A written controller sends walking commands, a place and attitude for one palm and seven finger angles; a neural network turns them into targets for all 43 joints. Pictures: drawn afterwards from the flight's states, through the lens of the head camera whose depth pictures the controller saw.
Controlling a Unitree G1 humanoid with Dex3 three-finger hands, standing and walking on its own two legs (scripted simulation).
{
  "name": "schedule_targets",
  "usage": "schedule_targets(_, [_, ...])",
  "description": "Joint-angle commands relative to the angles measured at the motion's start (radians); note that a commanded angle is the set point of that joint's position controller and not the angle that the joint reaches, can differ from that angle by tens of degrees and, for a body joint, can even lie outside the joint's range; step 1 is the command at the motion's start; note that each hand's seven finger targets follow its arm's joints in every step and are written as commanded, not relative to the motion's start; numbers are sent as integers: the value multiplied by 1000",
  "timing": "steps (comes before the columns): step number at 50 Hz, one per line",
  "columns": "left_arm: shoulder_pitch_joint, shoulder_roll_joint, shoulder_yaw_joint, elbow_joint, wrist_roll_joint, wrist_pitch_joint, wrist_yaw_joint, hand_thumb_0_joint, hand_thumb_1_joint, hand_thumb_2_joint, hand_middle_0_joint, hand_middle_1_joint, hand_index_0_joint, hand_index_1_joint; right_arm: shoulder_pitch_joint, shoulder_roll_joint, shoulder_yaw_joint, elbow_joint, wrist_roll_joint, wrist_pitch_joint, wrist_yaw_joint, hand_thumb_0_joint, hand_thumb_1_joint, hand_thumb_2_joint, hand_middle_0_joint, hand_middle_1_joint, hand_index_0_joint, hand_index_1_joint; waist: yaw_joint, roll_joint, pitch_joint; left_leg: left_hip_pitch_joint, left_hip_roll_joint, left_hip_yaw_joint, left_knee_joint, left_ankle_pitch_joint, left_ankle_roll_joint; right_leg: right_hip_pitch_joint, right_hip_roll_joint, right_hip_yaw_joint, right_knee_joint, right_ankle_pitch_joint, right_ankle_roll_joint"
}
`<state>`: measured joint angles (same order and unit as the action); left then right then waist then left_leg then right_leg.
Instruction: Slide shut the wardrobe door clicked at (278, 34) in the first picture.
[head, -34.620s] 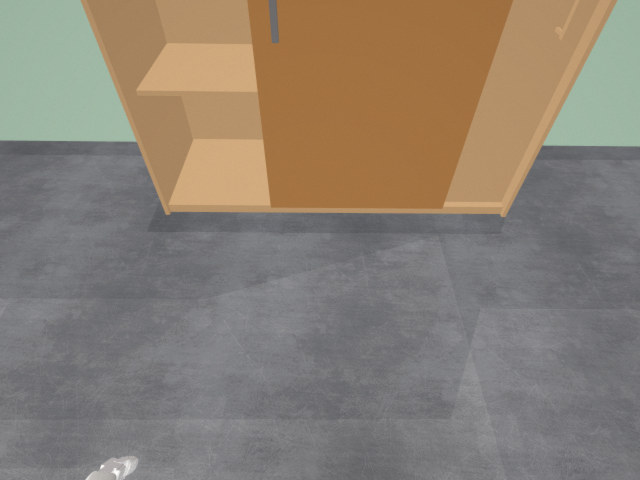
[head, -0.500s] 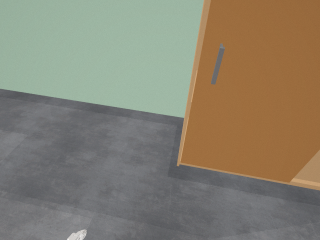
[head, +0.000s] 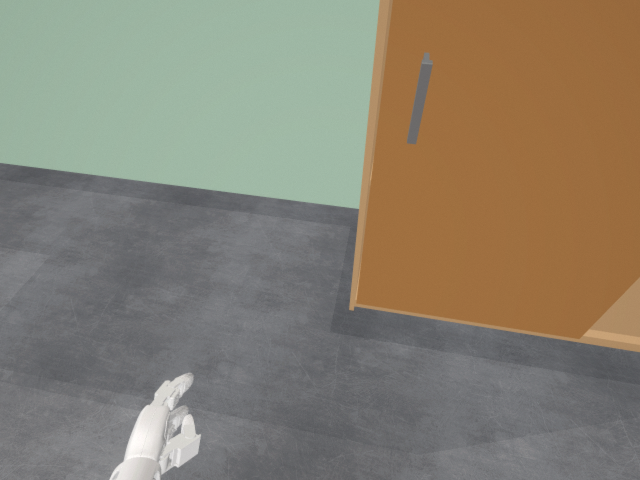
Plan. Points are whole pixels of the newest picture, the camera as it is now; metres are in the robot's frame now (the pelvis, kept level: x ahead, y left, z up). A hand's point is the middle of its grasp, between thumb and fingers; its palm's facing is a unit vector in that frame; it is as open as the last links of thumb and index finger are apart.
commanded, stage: stop stepping back and stand still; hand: right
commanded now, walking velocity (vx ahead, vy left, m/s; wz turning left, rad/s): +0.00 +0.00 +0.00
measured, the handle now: (418, 99) +0.81 -0.16 +0.10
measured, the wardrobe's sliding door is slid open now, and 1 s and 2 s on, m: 0.00 0.00 0.00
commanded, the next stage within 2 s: let the arm hang, fingers relaxed in 0.68 s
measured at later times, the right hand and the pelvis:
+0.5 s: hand out of the picture +0.17 -0.30 +0.16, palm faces +0.45 +0.78 -0.43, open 7.4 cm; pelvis -0.03 -0.03 +0.00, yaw +0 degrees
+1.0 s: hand out of the picture +0.11 -0.24 -0.11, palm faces -0.05 +0.94 -0.33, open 7.4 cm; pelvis -0.05 -0.03 -0.01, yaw +0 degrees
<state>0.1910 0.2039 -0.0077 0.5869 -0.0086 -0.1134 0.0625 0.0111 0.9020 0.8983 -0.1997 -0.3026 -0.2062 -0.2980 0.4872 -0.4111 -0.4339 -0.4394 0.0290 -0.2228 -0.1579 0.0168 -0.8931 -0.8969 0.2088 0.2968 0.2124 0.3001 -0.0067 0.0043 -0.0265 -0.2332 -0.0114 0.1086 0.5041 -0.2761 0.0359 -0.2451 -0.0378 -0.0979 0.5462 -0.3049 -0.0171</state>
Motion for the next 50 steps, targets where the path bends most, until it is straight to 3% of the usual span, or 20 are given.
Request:
schedule_targets(1, [-32, 132, 41, -132, 3, -33, 5, 0, 900, 900, -200, -300, -200, -300, 8, -154, -85, -199, 6, -37, -7, 0, -900, -900, 200, 300, 200, 300, 6, -32, -103, 120, 92, -135, -11, 349, -23, -36, -102, 132, -97, 371, -16])
schedule_targets(4, [-46, 133, 37, -141, 7, -32, 11, 0, 900, 900, -200, -300, -200, -300, -21, -186, -110, -259, 8, -40, -9, 0, -900, -900, 200, 300, 200, 300, 2, -69, -98, 125, 83, -121, -5, 299, -26, -52, -104, 147, -126, 349, -15])
schedule_targets(11, [-31, 118, 33, -131, 16, -51, 14, 0, 900, 900, -200, -300, -200, -300, -14, -179, -116, -289, 4, -58, -13, 0, -900, -900, 200, 300, 200, 300, 0, -159, -107, 126, 63, -86, 8, 239, -31, -34, -113, 148, -153, 371, 1])
schedule_targets(15, [-28, 122, 34, -122, 12, -50, 11, 0, 900, 900, -200, -300, -200, -300, 16, -144, -100, -213, 9, -51, -11, 0, -900, -900, 200, 300, 200, 300, 2, -93, -67, 133, 69, -95, -26, 191, -33, -94, -110, 150, -177, 221, 0])
schedule_targets(25, [-44, 127, 38, -122, 11, -47, 19, 0, 900, 900, -200, -300, -200, -300, -43, -138, -81, -199, -7, -52, -13, 0, -900, -900, 200, 300, 200, 300, 1, -67, -3, 98, 77, -118, -69, 39, -32, -173, -99, 167, -245, -113, -19])
schedule_targets(28, [-44, 126, 40, -118, 12, -52, 21, 0, 900, 900, -200, -300, -200, -300, -50, -140, -80, -210, -12, -56, -17, 0, -900, -900, 200, 300, 200, 300, 0, -82, -13, 92, 80, -131, -79, 32, -27, -162, -91, 159, -238, -131, -21])
schedule_targets(35, [-41, 123, 41, -111, 13, -55, 20, 0, 900, 900, -200, -300, -200, -300, -44, -132, -73, -194, -9, -53, -18, 0, -900, -900, 200, 300, 200, 300, 1, -56, -22, 52, 98, -170, -124, 44, -16, -111, -70, 138, -182, -53, -13])
schedule_targets(38, [-41, 125, 40, -114, 13, -56, 20, 0, 900, 900, -200, -300, -200, -300, -41, -133, -76, -190, -10, -54, -19, 0, -900, -900, 200, 300, 200, 300, -2, -83, -29, 65, 86, -148, -104, 58, -21, -113, -80, 149, -203, -33, -13])
schedule_targets(39, [-99, 273, 86, 142, 9, -111, -69, 0, 900, 900, -200, -300, -200, -300, -63, 19, 353, 601, -51, 73, 110, 0, -900, -900, 200, 300, 200, 300, 56, -47, 38, -110, 142, -78, -4, 191, -15, -77, -106, 139, -33, 231, -17])
schedule_targets(40, [-42, 286, 82, 110, 0, -9, -76, 0, 900, 900, -200, -300, -200, -300, -98, 5, 310, 595, -44, 189, 147, 0, -900, -900, 200, 300, 200, 300, 36, -90, -14, -90, 159, -128, -22, 167, -19, -69, -116, 145, -66, 272, -18])
schedule_targets(41, [-33, 269, 78, 76, 1, 20, -71, 0, 900, 900, -200, -300, -200, -300, -110, 7, 308, 575, -47, 221, 153, 0, -900, -900, 200, 300, 200, 300, 35, -99, 5, -95, 127, -99, 17, 80, -19, -93, -130, 155, -82, 245, -26])
schedule_targets(42, [-41, 266, 74, 87, 9, 32, -70, 0, 900, 900, -200, -300, -200, -300, -141, 19, 315, 609, -48, 220, 154, 0, -900, -900, 200, 300, 200, 300, 25, -98, -17, -78, 106, -81, 70, 30, -15, -138, -147, 180, -101, 234, -48])
schedule_targets(44, [-62, 280, 65, 97, 20, 52, -70, 0, 900, 900, -200, -300, -200, -300, -191, -11, 328, 707, -56, 216, 157, 0, -900, -900, 200, 300, 200, 300, 13, 14, -17, -35, 87, -91, 86, 12, -6, -163, -148, 218, -121, 212, -68])
schedule_targets(46, [-62, 282, 57, 118, 25, 68, -70, 0, 900, 900, -200, -300, -200, -300, -220, -37, 341, 812, -61, 215, 158, 0, -900, -900, 200, 300, 200, 300, 6, 139, -27, -11, 120, -119, 21, 48, 4, -149, -113, 205, -100, 163, -58])
schedule_targets(48, [-40, 273, 57, 156, 29, 83, -73, 0, 900, 900, -200, -300, -200, -300, -266, -54, 355, 935, -66, 211, 157, 0, -900, -900, 200, 300, 200, 300, 23, 218, -47, -43, 172, -186, -53, 26, 32, -87, -61, 170, -53, 105, -43])
schedule_targets(50, [-18, 243, 47, 192, 32, 103, -75, 0, 900, 900, -200, -300, -200, -300, -316, -57, 375, 1028, -59, 216, 153, 0, -900, -900, 200, 300, 200, 300, 40, 179, -32, -101, 209, -215, -122, -69, 55, -34, -24, 133, -23, 49, -29])
